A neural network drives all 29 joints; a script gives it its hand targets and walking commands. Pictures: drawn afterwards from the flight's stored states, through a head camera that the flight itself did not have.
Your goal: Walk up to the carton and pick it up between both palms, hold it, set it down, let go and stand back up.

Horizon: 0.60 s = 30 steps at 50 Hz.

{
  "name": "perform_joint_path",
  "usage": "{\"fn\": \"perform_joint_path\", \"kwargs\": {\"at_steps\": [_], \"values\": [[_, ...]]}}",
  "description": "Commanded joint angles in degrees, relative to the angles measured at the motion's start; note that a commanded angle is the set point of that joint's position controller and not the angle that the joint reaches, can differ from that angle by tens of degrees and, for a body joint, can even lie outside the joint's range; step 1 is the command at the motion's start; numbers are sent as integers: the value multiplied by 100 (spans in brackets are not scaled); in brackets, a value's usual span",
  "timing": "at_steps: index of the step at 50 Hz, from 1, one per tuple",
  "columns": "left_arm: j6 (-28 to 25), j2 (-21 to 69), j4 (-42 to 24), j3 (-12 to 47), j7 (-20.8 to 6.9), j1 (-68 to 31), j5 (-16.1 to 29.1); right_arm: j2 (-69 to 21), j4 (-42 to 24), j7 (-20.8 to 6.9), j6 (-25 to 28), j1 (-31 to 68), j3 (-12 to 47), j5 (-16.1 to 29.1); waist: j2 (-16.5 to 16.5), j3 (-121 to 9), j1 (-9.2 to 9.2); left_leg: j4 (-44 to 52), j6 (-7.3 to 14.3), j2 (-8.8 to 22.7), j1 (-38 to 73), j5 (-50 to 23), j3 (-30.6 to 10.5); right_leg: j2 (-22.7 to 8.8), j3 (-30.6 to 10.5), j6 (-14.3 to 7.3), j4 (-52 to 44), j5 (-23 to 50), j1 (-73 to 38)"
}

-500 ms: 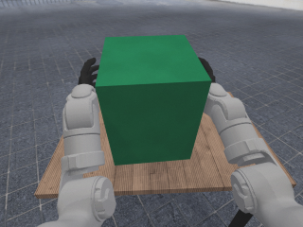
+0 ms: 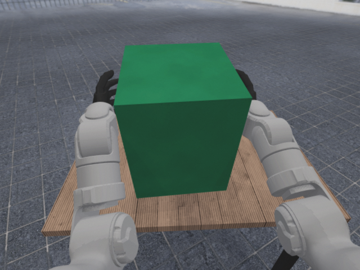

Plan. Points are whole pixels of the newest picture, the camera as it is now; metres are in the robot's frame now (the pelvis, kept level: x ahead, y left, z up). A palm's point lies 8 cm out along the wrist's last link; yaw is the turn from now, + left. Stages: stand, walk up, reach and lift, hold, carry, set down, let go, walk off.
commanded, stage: hold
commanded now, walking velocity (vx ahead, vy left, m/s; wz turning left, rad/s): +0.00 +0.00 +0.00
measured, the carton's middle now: (177, 120) +0.37 +0.00 +0.21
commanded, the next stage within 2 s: none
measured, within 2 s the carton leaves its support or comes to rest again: neither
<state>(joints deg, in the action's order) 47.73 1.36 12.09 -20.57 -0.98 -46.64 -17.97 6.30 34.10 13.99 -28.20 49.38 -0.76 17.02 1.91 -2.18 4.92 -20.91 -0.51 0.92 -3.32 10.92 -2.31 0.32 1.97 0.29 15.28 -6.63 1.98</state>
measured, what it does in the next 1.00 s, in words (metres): stands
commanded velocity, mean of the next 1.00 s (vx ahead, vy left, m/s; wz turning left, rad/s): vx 0.00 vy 0.00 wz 0.00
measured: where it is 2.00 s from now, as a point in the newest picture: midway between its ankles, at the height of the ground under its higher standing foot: outside the picture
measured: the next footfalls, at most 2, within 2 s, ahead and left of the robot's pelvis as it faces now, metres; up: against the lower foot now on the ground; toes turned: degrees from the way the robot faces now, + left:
none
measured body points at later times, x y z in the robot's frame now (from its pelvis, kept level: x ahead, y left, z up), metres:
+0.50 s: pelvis +0.00 +0.00 +0.00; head -0.07 +0.02 +0.45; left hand +0.39 +0.15 +0.26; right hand +0.39 -0.15 +0.25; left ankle +0.01 +0.12 -0.75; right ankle +0.03 -0.12 -0.75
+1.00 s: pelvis +0.00 +0.00 +0.00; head -0.06 +0.02 +0.45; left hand +0.39 +0.15 +0.25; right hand +0.39 -0.15 +0.24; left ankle +0.01 +0.12 -0.75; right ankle +0.03 -0.12 -0.75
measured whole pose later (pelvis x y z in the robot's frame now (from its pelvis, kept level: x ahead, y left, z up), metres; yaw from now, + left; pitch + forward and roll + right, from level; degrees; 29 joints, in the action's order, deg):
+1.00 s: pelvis +0.00 +0.00 +0.00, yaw +0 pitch -6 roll -1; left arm 48.0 1.0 12.7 -20.3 -0.9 -46.7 -17.4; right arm 7.0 33.9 14.9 -29.2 49.5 0.3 18.6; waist 1.2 -2.6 5.1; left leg -20.8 -0.6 0.8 -3.3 11.1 -2.9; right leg 0.6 1.6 0.2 15.0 -6.9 1.6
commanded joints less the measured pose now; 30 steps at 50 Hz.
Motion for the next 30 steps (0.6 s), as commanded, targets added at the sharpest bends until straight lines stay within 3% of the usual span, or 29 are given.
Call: {"fn": "perform_joint_path", "kwargs": {"at_steps": [1, 6, 8, 9, 10, 12, 13, 16, 17, 18, 19, 22, 26, 28, 30], "values": [[-427, 3340, -298, 2956, -739, -3848, 1126, -3841, -1942, -549, 271, 4913, 1834, 619, -443, -2241, 118, 163, -139, -336, 220, -1533, 181, 414, 77, 157, 50, 929, -950], [-359, 3217, -96, 2677, -835, -3667, 940, -3751, -1771, -492, 190, 4839, 1803, 631, -307, -2080, 97, 267, -137, -371, 119, -1245, 236, 403, 87, 224, -17, 781, -1070], [-410, 3106, 175, 2569, -869, -3869, 918, -3824, -1590, -511, 184, 5015, 1760, 566, -221, -1861, 88, 393, -50, -406, -133, -715, 275, 351, 47, 270, -72, 367, -926], [-449, 3201, -56, 2636, -857, -3930, 957, -3938, -1761, -516, 217, 5023, 1752, 559, -252, -2025, 129, 371, -45, -387, -81, -875, 245, 335, 35, 226, -44, 491, -945], [-479, 3213, -30, 2643, -840, -4084, 988, -3959, -1870, -531, 252, 5190, 1786, 639, -278, -2228, 2, 328, -21, -422, -76, -862, 262, 318, 37, 267, 2, 521, -1006], [-494, 3166, -115, 2673, -819, -4083, 1013, -4028, -1885, -509, 248, 5163, 1842, 676, -283, -2223, 47, 273, -21, -430, 3, -1114, 231, 315, 23, 291, 54, 882, -1098], [-518, 3096, -147, 2652, -805, -4215, 1027, -4109, -1907, -500, 240, 5248, 1927, 702, -130, -2402, 40, 240, -9, -414, 25, -1120, 231, 359, 44, 303, 73, 920, -1092], [-558, 3020, 244, 2405, -796, -4278, 917, -4058, -1481, -533, 193, 5298, 1689, 587, -151, -1970, -42, 437, 78, -397, -228, -531, 212, 297, 19, 299, -38, 277, -896], [-557, 3136, 338, 2444, -797, -4176, 1003, -4072, -1829, -553, 268, 5568, 1780, 658, -58, -2209, -126, 428, 81, -416, -249, -585, 230, 306, 34, 303, -49, 326, -937], [-543, 3116, 499, 2313, -806, -4004, 901, -4045, -1662, -545, 238, 5392, 1765, 647, -64, -1949, -87, 469, 128, -392, -224, -587, 249, 282, 9, 307, -53, 361, -912], [-576, 3192, 250, 2429, -802, -4047, 1005, -4097, -1921, -532, 281, 5453, 1835, 676, -37, -2340, -127, 371, 112, -409, -137, -867, 230, 308, -9, 286, -2, 636, -1010], [-475, 3210, 469, 2407, -834, -3811, 917, -3887, -1751, -443, 214, 5239, 1768, 707, -213, -2003, -37, 292, -68, -416, 44, -1151, 237, 388, 55, 254, -61, 765, -966], [-457, 3200, 196, 2524, -845, -3902, 954, -3852, -1687, -461, 187, 5113, 1711, 736, -332, -2191, 31, 306, -104, -403, 95, -1095, 222, 408, 67, 195, -52, 532, -861], [-458, 3188, -38, 2574, -819, -3882, 947, -3837, -1692, -480, 174, 4998, 1743, 778, -414, -2143, 86, 235, -113, -371, 167, -1364, 186, 390, 48, 185, -7, 792, -904], [-477, 3324, -352, 2905, -809, -3984, 1154, -3808, -1655, -485, 157, 4755, 1801, 834, -612, -2270, 205, 165, -260, -333, 278, -1651, 160, 452, 116, 126, 61, 936, -983]]}}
